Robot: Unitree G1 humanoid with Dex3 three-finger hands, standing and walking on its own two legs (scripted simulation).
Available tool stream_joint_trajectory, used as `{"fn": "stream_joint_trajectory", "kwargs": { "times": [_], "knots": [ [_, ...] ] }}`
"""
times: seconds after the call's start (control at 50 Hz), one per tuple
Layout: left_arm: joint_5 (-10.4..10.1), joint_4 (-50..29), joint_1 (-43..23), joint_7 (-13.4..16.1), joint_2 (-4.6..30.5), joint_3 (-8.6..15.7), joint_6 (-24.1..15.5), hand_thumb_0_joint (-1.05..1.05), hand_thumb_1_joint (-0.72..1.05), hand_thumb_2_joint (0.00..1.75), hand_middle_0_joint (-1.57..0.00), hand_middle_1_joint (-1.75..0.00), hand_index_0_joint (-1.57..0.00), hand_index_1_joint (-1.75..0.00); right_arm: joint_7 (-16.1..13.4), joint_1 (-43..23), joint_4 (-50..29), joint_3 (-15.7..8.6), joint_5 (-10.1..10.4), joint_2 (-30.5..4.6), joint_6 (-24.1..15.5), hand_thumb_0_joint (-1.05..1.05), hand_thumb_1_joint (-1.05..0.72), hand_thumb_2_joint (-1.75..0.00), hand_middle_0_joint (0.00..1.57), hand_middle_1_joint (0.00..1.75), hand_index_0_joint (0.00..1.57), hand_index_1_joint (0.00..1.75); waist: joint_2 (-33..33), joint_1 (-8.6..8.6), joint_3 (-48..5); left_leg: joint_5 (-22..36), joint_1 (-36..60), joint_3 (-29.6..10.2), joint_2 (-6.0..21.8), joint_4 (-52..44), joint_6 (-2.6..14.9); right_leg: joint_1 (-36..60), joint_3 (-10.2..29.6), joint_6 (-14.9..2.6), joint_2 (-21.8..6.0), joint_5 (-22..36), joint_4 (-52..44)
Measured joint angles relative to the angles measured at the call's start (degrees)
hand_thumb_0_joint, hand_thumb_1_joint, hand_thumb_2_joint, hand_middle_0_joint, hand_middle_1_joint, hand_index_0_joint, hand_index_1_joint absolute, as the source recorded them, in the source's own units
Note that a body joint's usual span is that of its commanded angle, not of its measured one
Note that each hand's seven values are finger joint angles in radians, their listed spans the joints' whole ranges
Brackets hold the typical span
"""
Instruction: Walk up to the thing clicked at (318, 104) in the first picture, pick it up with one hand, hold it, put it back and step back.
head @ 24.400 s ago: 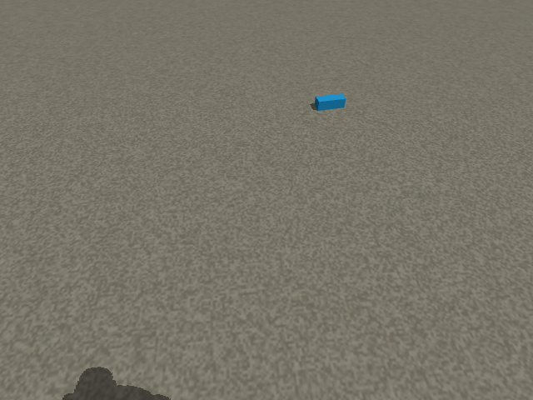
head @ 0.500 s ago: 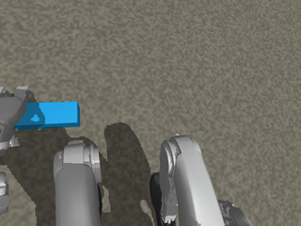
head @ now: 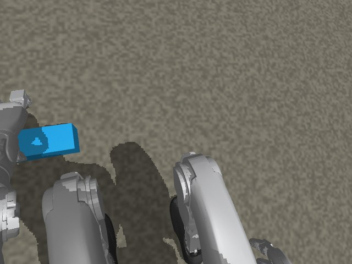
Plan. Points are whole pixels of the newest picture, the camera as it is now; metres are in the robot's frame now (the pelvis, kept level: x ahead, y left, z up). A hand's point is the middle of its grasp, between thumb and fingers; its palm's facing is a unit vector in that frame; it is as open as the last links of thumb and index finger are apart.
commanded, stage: approach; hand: left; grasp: from above
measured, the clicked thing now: (38, 143) +0.43 +0.30 -0.29
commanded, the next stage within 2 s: rest palm in 0.74 s
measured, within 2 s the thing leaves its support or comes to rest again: neither
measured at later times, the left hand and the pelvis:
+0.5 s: hand (2, 130) +0.44 +0.33 -0.16, palm faces -0.35 -0.01 -0.94, open 13.9 cm; pelvis +0.00 +0.00 -0.01, yaw +0 degrees
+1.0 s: hand (14, 149) +0.40 +0.31 -0.19, palm faces -0.39 -0.03 -0.92, open 13.9 cm; pelvis -0.01 +0.00 -0.01, yaw +0 degrees
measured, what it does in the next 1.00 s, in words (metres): stands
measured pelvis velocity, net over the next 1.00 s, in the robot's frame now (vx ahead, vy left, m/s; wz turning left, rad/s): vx -0.01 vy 0.00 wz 0.00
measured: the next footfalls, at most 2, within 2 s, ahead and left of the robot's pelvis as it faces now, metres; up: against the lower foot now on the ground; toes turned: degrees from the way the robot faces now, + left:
none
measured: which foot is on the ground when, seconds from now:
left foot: down 0.00-1.00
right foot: down 0.00-1.00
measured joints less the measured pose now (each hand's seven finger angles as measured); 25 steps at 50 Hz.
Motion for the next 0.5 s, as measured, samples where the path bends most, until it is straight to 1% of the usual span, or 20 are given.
{"fn": "stream_joint_trajectory", "kwargs": {
  "times": [0.04, 0.08, 0.14, 0.16, 0.2, 0.26, 0.32, 0.36, 0.38, 0.42, 0.44, 0.46, 0.5],
  "knots": [
    [-1.1, -0.4, 1.0, -2.1, 1.0, -0.2, -1.6, 0.0, -0.53, 1.0, -0.07, -1.04, -0.09, -1.04, 0.1, 0.2, -0.1, 0.1, -0.1, 0.0, 0.4, 0.01, -0.91, -0.9, 0.2, 0.3, 0.2, 0.3, -0.2, 0.62, 0.6, 0.1, 0.2, 0.0, -0.1, 0.0, 0.01, 0.2, 0.0, -0.02, -0.1, 0.1, 0.0],
    [-1.9, -0.5, 1.8, -3.4, 2.0, -0.5, -3.8, 0.0, -0.53, 0.99, -0.07, -1.05, -0.09, -1.04, 0.2, 0.3, -0.3, 0.3, -0.4, -0.1, 0.5, 0.01, -0.91, -0.9, 0.2, 0.3, 0.2, 0.3, -0.7, 1.32, 1.0, 0.3, 0.2, -0.3, -0.3, 0.2, -0.11, 0.4, -0.2, -0.07, -0.2, 0.1, 0.2],
    [-1.7, -1.5, 3.1, -4.0, 2.6, -2.0, -7.7, 0.0, -0.52, 0.98, -0.07, -1.06, -0.09, -1.04, 0.3, 0.2, 0.0, 0.1, -0.8, -0.1, 0.4, 0.01, -0.91, -0.9, 0.2, 0.3, 0.2, 0.3, -1.7, 2.55, 1.5, 0.5, -0.1, -0.7, -0.6, 0.9, -0.42, 0.5, -0.6, -0.09, -0.4, 0.1, 0.7],
    [-1.3, -2.2, 3.6, -3.5, 2.5, -2.3, -9.0, 0.0, -0.51, 0.98, -0.07, -1.06, -0.1, -1.05, 0.2, 0.2, 0.2, 0.0, -0.9, -0.2, 0.4, 0.01, -0.91, -0.9, 0.2, 0.3, 0.2, 0.3, -2.0, 3.0, 1.5, 0.5, -0.2, -0.9, -0.8, 1.1, -0.53, 0.5, -0.7, -0.08, -0.5, 0.0, 0.8],
    [0.2, -3.9, 4.7, -1.7, 1.9, -2.7, -11.2, 0.0, -0.51, 0.97, -0.07, -1.07, -0.1, -1.05, 0.2, -0.2, 0.5, -0.2, -1.2, -0.2, 0.4, 0.01, -0.91, -0.89, 0.2, 0.3, 0.2, 0.3, -2.6, 3.6, 1.5, 0.5, -0.4, -1.1, -1.0, 1.7, -0.57, 0.7, -0.9, -0.01, -0.6, -0.2, 1.2],
    [3.4, -4.9, 5.6, 2.6, 0.7, -2.5, -12.7, 0.0, -0.5, 0.97, -0.07, -1.07, -0.1, -1.05, 0.2, -1.1, 0.9, -0.6, -1.7, -0.1, 0.4, 0.01, -0.91, -0.89, 0.2, 0.3, 0.2, 0.3, -3.4, 3.66, 0.9, 0.3, -0.6, -1.0, -1.3, 2.3, -0.44, 0.9, -0.9, 0.13, -0.8, -0.6, 1.8],
    [6.6, -4.6, 5.4, 6.8, -0.3, -1.2, -11.6, 0.0, -0.5, 0.98, -0.08, -1.06, -0.1, -1.05, 0.3, -2.4, 0.8, -1.2, -2.1, 0.1, 0.1, 0.01, -0.91, -0.89, 0.2, 0.3, 0.2, 0.3, -4.0, 2.92, -0.1, 0.2, -0.9, -0.8, -1.3, 2.7, -0.31, 0.7, -0.7, 0.18, -0.8, -0.9, 2.2],
    [7.7, -3.8, 4.5, 8.9, -0.6, -0.3, -9.5, 0.0, -0.51, 0.99, -0.08, -1.05, -0.1, -1.04, 0.2, -3.2, 0.5, -1.5, -2.1, 0.2, -0.1, 0.01, -0.91, -0.89, 0.2, 0.3, 0.2, 0.3, -4.0, 2.27, -1.0, 0.2, -1.1, -0.6, -1.3, 2.7, -0.25, 0.5, -0.5, 0.18, -0.8, -0.9, 2.3],
    [7.9, -2.9, 3.6, 9.5, -0.6, -0.1, -8.1, 0.0, -0.51, 1.0, -0.08, -1.05, -0.1, -1.04, 0.2, -3.6, 0.4, -1.5, -2.1, 0.2, -0.2, 0.01, -0.91, -0.89, 0.2, 0.3, 0.2, 0.3, -3.9, 1.92, -1.4, 0.2, -1.2, -0.5, -1.3, 2.6, -0.21, 0.3, -0.4, 0.19, -0.9, -0.9, 2.3],
    [7.8, -0.5, 1.3, 9.8, -0.3, -0.2, -5.3, 0.0, -0.51, 1.01, -0.08, -1.04, -0.09, -1.04, 0.2, -4.3, 0.2, -1.4, -2.0, 0.1, -0.6, 0.01, -0.91, -0.9, 0.2, 0.3, 0.2, 0.3, -3.6, 1.31, -2.1, 0.4, -1.4, -0.3, -1.2, 2.3, -0.1, 0.0, -0.2, 0.27, -0.8, -0.8, 2.1],
    [7.5, 0.8, -0.1, 9.4, 0.1, -0.3, -4.1, 0.0, -0.52, 1.01, -0.08, -1.04, -0.09, -1.04, 0.2, -4.7, 0.2, -1.2, -1.9, 0.1, -0.8, 0.01, -0.91, -0.9, 0.2, 0.3, 0.2, 0.3, -3.3, 1.06, -2.3, 0.4, -1.5, -0.2, -1.2, 2.2, -0.03, -0.2, -0.1, 0.35, -0.8, -0.7, 2.0],
    [7.2, 1.8, -1.3, 8.6, 0.5, -0.4, -3.1, 0.0, -0.52, 1.02, -0.08, -1.04, -0.09, -1.04, 0.2, -4.9, 0.0, -1.0, -1.8, 0.0, -1.1, 0.01, -0.91, -0.9, 0.2, 0.3, 0.2, 0.3, -3.0, 0.85, -2.4, 0.5, -1.6, -0.2, -1.1, 2.0, 0.05, -0.3, -0.1, 0.41, -0.8, -0.6, 1.8],
    [5.5, 3.3, -3.3, 6.6, 1.5, -1.0, -1.2, 0.0, -0.52, 1.02, -0.08, -1.04, -0.09, -1.04, 0.2, -4.9, -0.1, -0.7, -1.6, -0.1, -1.4, 0.01, -0.91, -0.9, 0.2, 0.3, 0.2, 0.3, -2.3, 0.63, -2.5, 0.6, -1.7, -0.2, -1.0, 1.6, 0.17, -0.5, -0.1, 0.5, -0.7, -0.3, 1.3]
  ]
}}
